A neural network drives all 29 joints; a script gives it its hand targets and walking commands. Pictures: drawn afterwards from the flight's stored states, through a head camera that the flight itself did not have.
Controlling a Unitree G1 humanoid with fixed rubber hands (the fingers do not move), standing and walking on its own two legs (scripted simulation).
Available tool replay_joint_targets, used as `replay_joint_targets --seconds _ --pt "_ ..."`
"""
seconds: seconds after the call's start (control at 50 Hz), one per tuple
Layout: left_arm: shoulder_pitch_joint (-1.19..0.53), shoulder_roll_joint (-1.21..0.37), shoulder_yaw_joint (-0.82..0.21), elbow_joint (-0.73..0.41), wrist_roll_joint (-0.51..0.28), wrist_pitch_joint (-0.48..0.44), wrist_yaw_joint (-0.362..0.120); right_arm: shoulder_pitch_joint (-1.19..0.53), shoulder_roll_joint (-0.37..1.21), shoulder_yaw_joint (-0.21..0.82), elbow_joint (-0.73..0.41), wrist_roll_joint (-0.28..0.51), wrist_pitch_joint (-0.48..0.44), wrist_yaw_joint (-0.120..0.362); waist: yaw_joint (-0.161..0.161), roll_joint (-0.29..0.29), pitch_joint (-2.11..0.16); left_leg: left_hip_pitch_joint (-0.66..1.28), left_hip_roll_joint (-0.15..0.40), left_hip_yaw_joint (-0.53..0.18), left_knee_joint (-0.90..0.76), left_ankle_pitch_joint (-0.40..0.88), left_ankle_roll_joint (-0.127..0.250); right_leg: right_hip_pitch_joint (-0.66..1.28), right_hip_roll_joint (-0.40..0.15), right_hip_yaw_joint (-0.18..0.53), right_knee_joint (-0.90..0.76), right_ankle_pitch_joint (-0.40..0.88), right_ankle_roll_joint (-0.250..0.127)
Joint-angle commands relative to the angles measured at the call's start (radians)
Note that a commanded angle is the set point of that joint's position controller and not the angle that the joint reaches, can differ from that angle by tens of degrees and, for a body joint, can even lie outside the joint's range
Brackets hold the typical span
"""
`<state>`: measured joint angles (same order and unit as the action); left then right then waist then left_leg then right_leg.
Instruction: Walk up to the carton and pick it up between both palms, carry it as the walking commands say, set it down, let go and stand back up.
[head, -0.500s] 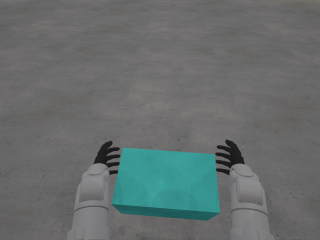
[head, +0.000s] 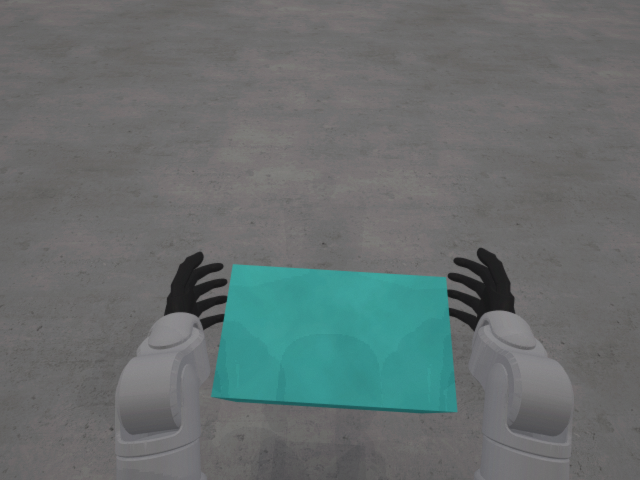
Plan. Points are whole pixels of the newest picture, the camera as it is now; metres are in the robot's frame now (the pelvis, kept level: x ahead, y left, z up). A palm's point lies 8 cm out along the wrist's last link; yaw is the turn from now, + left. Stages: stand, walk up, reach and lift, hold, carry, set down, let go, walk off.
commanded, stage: carry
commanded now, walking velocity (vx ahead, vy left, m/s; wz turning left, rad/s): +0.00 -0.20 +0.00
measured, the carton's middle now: (333, 343) +0.29 -0.01 +0.00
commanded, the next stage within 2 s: none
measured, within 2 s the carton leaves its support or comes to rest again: neither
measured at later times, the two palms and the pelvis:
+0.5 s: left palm (268, 385) +0.20 +0.06 +0.10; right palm (608, 373) +0.20 -0.27 +0.11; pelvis -0.04 -0.10 +0.00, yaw -1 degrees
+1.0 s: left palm (430, 439) +0.15 -0.09 +0.09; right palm out of the picture +0.15 -0.43 +0.11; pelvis -0.10 -0.25 +0.00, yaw -2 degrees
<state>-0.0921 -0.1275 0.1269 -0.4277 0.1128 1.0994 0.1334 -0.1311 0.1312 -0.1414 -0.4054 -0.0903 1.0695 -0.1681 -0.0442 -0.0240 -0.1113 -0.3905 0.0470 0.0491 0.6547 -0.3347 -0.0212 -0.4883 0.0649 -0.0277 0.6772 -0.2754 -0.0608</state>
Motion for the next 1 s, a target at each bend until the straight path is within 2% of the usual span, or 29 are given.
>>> replay_joint_targets --seconds 0.0,0.04,0.12,0.14,0.16,0.18,0.2,0.24,0.36,0.38,0.4,0.42,0.44,0.48,0.52,0.58,0.64,0.66,0.68,0.7,0.72,0.74,0.78,0.88,0.9,0.92,0.94,0.96,0.98 --pt "-0.427 -0.806 -0.728 -0.171 -0.374 0.058 -0.207 -0.321 0.852 0.749 -0.083 0.397 0.1 0.278 0.029 0.343 -0.276 0.324 0.462 -0.447 -0.204 0.771 0.212 -0.156 -0.081 0.008 0.215 -0.231 0.063" --pt "-0.411 -0.807 -0.74 -0.185 -0.396 0.083 -0.204 -0.295 0.842 0.747 -0.113 0.375 0.122 0.263 0.03 0.196 -0.226 0.29 0.409 -0.317 -0.186 0.714 0.183 -0.121 -0.136 0.021 0.179 -0.177 0.07" --pt "-0.382 -0.791 -0.732 -0.185 -0.429 0.117 -0.198 -0.258 0.807 0.714 -0.131 0.354 0.153 0.235 0.042 0.202 -0.201 0.114 0.234 -0.079 -0.102 0.479 0.065 0.17 -0.029 -0.144 -0.179 -0.018 0.053" --pt "-0.373 -0.776 -0.723 -0.171 -0.427 0.127 -0.197 -0.239 0.787 0.7 -0.118 0.345 0.162 0.23 0.043 0.148 -0.21 0.082 0.207 -0.049 -0.034 0.391 0.035 0.242 -0.067 -0.095 -0.253 0.04 0.049" --pt "-0.381 -0.759 -0.715 -0.159 -0.423 0.136 -0.199 -0.216 0.771 0.685 -0.105 0.33 0.168 0.225 0.034 0.029 -0.205 -0.028 0.165 -0.012 0.049 0.223 -0.004 0.329 -0.175 0.025 -0.268 0.241 0.028" --pt "-0.374 -0.747 -0.701 -0.135 -0.403 0.141 -0.198 -0.234 0.751 0.683 -0.119 0.327 0.179 0.224 0.033 -0.177 -0.183 -0.169 0.078 0.088 0.158 -0.143 -0.054 0.339 -0.342 0.204 -0.249 0.517 -0.052" --pt "-0.368 -0.775 -0.699 -0.136 -0.401 0.145 -0.198 -0.292 0.761 0.695 -0.134 0.343 0.186 0.229 0.049 -0.213 -0.192 -0.147 0.056 0.074 0.299 -0.341 -0.045 0.29 -0.375 0.229 -0.27 0.59 -0.108" --pt "-0.374 -0.812 -0.688 -0.14 -0.391 0.146 -0.2 -0.333 0.804 0.718 -0.138 0.368 0.19 0.243 0.052 -0.105 -0.19 -0.128 0.053 0.044 0.379 -0.284 -0.008 0.24 -0.342 0.155 -0.285 0.421 -0.142" --pt "-0.365 -0.839 -0.697 -0.15 -0.377 0.14 -0.193 -0.3 0.828 0.715 -0.126 0.381 0.19 0.255 0.04 -0.071 -0.219 0.069 0.004 0.108 -0.012 -0.076 0.03 0.198 -0.262 0.059 -0.226 0.245 -0.129" --pt "-0.362 -0.83 -0.698 -0.145 -0.375 0.143 -0.192 -0.288 0.827 0.711 -0.118 0.379 0.191 0.258 0.027 -0.036 -0.222 0.176 0.046 0.069 -0.166 0.023 0.037 0.133 -0.242 0.039 -0.18 0.188 -0.095" --pt "-0.369 -0.822 -0.701 -0.142 -0.375 0.146 -0.193 -0.285 0.815 0.704 -0.113 0.377 0.192 0.261 0.022 0.084 -0.205 0.285 0.193 -0.128 -0.286 0.021 0.064 -0.012 -0.19 0.01 -0.063 0.093 -0.041" --pt "-0.378 -0.821 -0.715 -0.162 -0.377 0.152 -0.197 -0.271 0.817 0.689 -0.081 0.371 0.189 0.261 0.022 0.346 -0.155 0.274 0.484 -0.496 -0.366 0.212 0.187 -0.197 -0.089 -0.065 0.148 -0.185 0.049" --pt "-0.42 -0.825 -0.714 -0.171 -0.374 0.148 -0.197 -0.303 0.824 0.692 -0.094 0.377 0.188 0.266 0.034 0.282 -0.129 0.226 0.548 -0.509 -0.364 0.332 0.263 -0.205 -0.144 0.039 0.339 -0.209 0.054" --pt "-0.446 -0.871 -0.731 -0.177 -0.388 0.137 -0.206 -0.328 0.853 0.699 -0.111 0.371 0.176 0.272 0.041 0.119 -0.092 0.146 0.439 -0.31 -0.345 0.233 0.209 -0.151 -0.182 0.071 0.399 -0.116 0.072" --pt "-0.439 -0.879 -0.732 -0.181 -0.402 0.128 -0.214 -0.325 0.867 0.704 -0.12 0.372 0.166 0.274 0.043 0.159 -0.088 0.125 0.321 -0.118 -0.297 0.32 0.131 -0.068 -0.161 -0.003 0.244 -0.08 0.075" --pt "-0.406 -0.847 -0.734 -0.184 -0.409 0.133 -0.209 -0.281 0.835 0.697 -0.128 0.366 0.171 0.268 0.03 0.244 -0.134 0.143 0.287 -0.065 -0.249 0.442 0.111 0.026 -0.094 -0.101 0.09 -0.109 0.087" --pt "-0.353 -0.81 -0.72 -0.153 -0.409 0.15 -0.209 -0.239 0.796 0.688 -0.11 0.348 0.183 0.257 0.043 0.242 -0.18 0.161 0.273 -0.034 -0.148 0.43 0.078 0.144 -0.068 -0.163 -0.178 -0.04 0.082" --pt "-0.345 -0.801 -0.712 -0.145 -0.41 0.155 -0.21 -0.235 0.789 0.685 -0.105 0.346 0.185 0.256 0.044 0.199 -0.196 0.147 0.245 -0.014 -0.091 0.39 0.047 0.216 -0.064 -0.173 -0.261 -0.017 0.083" --pt "-0.347 -0.795 -0.707 -0.138 -0.41 0.158 -0.213 -0.241 0.783 0.683 -0.099 0.343 0.186 0.254 0.046 0.12 -0.194 0.081 0.214 0.01 -0.008 0.307 0.009 0.29 -0.136 -0.085 -0.328 0.052 0.079" --pt "-0.366 -0.785 -0.704 -0.139 -0.401 0.151 -0.218 -0.243 0.782 0.695 -0.114 0.336 0.185 0.253 0.036 -0.142 -0.173 -0.122 0.111 0.103 0.111 -0.022 -0.041 0.353 -0.319 0.142 -0.306 0.364 0.014" --pt "-0.372 -0.81 -0.701 -0.146 -0.398 0.146 -0.22 -0.301 0.786 0.717 -0.142 0.356 0.189 0.257 0.044 -0.273 -0.168 -0.168 0.069 0.11 0.272 -0.316 -0.045 0.305 -0.371 0.182 -0.279 0.508 -0.073" --pt "-0.378 -0.838 -0.701 -0.15 -0.4 0.146 -0.222 -0.321 0.819 0.731 -0.14 0.369 0.192 0.265 0.045 -0.213 -0.169 -0.163 0.057 0.068 0.384 -0.349 -0.027 0.285 -0.37 0.159 -0.268 0.555 -0.117" --pt "-0.387 -0.868 -0.692 -0.153 -0.391 0.131 -0.226 -0.362 0.861 0.762 -0.156 0.394 0.181 0.277 0.044 -0.152 -0.187 -0.136 0.066 0.055 0.406 -0.244 0.003 0.263 -0.317 0.06 -0.253 0.446 -0.123" --pt "-0.352 -0.867 -0.707 -0.164 -0.376 0.121 -0.216 -0.318 0.851 0.759 -0.156 0.403 0.176 0.28 0.04 -0.094 -0.217 0.037 0.016 0.116 0.026 -0.073 0.027 0.24 -0.276 0.034 -0.182 0.354 -0.137" --pt "-0.341 -0.856 -0.708 -0.158 -0.374 0.124 -0.214 -0.302 0.843 0.752 -0.145 0.399 0.178 0.281 0.027 -0.057 -0.222 0.145 0.047 0.084 -0.152 0.04 0.031 0.185 -0.259 0.016 -0.141 0.308 -0.107" --pt "-0.347 -0.845 -0.714 -0.156 -0.374 0.127 -0.214 -0.292 0.835 0.743 -0.132 0.397 0.179 0.284 0.018 0.032 -0.212 0.281 0.165 -0.074 -0.267 0.098 0.05 0.046 -0.216 -0.002 -0.048 0.217 -0.051" --pt "-0.353 -0.837 -0.728 -0.173 -0.374 0.137 -0.215 -0.273 0.822 0.719 -0.096 0.386 0.177 0.283 0.024 0.324 -0.166 0.305 0.458 -0.461 -0.348 0.284 0.171 -0.162 -0.099 -0.074 0.145 -0.151 0.043" --pt "-0.399 -0.84 -0.729 -0.186 -0.374 0.135 -0.216 -0.296 0.834 0.717 -0.099 0.39 0.176 0.287 0.033 0.304 -0.141 0.266 0.54 -0.501 -0.342 0.388 0.263 -0.195 -0.14 0.04 0.341 -0.232 0.055" --pt "-0.421 -0.856 -0.742 -0.194 -0.381 0.131 -0.218 -0.305 0.846 0.712 -0.103 0.382 0.17 0.288 0.035 0.209 -0.126 0.217 0.5 -0.413 -0.33 0.345 0.255 -0.169 -0.17 0.09 0.414 -0.185 0.063"
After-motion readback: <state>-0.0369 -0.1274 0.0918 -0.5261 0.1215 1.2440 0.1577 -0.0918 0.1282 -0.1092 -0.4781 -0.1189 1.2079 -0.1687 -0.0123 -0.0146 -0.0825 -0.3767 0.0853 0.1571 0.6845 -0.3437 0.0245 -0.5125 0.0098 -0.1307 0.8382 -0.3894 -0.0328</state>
